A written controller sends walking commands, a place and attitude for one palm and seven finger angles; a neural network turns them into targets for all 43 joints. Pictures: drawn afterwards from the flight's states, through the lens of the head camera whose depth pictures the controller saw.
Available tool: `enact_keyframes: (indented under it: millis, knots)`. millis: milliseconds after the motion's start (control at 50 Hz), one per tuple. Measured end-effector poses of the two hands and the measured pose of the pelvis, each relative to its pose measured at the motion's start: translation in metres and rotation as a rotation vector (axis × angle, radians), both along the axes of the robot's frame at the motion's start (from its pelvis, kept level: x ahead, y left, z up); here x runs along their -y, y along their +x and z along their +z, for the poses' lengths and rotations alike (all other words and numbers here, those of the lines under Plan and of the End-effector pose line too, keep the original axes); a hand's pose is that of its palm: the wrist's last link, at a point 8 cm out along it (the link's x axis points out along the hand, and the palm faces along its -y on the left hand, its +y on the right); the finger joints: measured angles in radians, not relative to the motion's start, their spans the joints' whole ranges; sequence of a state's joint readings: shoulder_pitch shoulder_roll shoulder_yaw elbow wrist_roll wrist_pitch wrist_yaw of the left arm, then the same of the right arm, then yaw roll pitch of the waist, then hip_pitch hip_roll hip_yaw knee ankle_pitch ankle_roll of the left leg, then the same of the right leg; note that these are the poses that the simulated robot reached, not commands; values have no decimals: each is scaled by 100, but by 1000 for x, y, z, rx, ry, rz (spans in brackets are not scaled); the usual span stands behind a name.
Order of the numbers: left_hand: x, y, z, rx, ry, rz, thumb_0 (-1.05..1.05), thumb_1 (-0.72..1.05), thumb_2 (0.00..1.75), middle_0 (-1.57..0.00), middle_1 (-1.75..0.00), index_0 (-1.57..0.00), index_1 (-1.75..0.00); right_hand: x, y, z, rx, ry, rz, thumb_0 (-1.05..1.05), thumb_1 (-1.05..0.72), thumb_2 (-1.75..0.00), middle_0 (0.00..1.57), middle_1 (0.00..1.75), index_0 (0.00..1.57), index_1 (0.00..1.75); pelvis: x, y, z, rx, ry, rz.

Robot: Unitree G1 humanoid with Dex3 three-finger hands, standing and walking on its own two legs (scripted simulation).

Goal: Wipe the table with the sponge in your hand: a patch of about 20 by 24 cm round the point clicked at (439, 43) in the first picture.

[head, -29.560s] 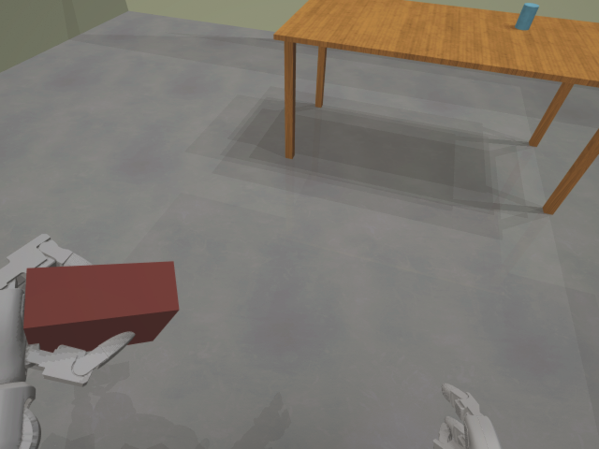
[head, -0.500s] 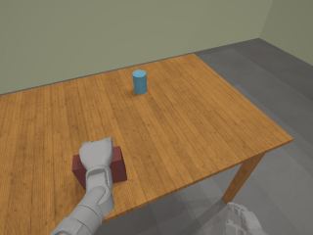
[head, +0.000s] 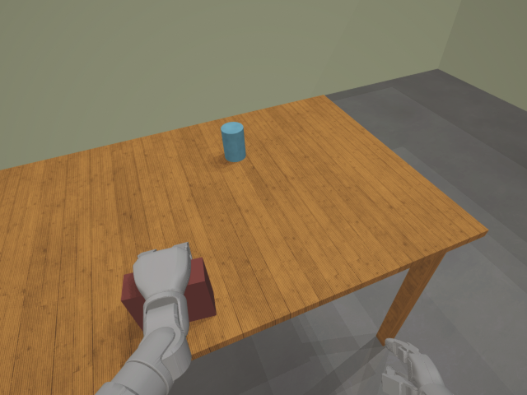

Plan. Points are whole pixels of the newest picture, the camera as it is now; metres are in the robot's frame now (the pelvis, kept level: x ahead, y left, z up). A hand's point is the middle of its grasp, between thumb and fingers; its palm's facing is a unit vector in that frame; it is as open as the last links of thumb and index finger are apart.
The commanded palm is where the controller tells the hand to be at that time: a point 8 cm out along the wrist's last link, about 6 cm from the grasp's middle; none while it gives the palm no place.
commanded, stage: wipe back along the third lane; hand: left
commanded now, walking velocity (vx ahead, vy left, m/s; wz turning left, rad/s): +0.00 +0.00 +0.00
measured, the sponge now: (175, 301) +0.29 +0.20 -0.05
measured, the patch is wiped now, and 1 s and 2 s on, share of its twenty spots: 1.00 1.00 1.00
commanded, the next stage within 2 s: slide back across to the middle lane in 0.72 s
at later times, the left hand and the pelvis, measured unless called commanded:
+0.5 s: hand (172, 289) +0.29 +0.20 -0.01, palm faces -0.03 -0.03 -1.00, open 9.4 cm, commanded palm +0.24 +0.17 +0.02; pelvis +0.00 +0.00 +0.00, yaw +0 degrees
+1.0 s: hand (172, 289) +0.29 +0.20 -0.01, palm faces -0.03 -0.05 -1.00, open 9.4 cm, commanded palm +0.24 +0.19 +0.03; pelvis -0.01 +0.00 +0.00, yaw +0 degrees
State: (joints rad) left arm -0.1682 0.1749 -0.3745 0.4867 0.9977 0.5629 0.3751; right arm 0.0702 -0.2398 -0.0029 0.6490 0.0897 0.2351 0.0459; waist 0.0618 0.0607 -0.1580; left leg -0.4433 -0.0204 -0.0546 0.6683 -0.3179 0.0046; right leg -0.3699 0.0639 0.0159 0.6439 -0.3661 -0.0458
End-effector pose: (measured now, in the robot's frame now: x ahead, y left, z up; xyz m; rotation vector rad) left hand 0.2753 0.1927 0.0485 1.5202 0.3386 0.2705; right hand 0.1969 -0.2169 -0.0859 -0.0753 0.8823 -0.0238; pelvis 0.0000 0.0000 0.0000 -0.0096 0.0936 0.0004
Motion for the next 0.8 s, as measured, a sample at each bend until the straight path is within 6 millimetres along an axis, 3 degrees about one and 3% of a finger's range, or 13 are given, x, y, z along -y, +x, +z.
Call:
enact_keyframes:
  millis: [260, 800]
  knots:
    - [1, -2, -2, -3, -6, 2, 2, -44, 107, -72, -148, -76, -150, 3, 10, 6, 32, -17, 4, 1, -91, -90, 20, 30, 19, 30, 1, 0, -1, -1, 1, 0]
    - [4, -4, -2, 8, 14, 1, 0, -44, 107, -73, -148, -77, -149, -5, -9, -7, -4, 3, 13, 1, -91, -90, 20, 30, 19, 30, 0, -11, -6, -9, -1, 7]
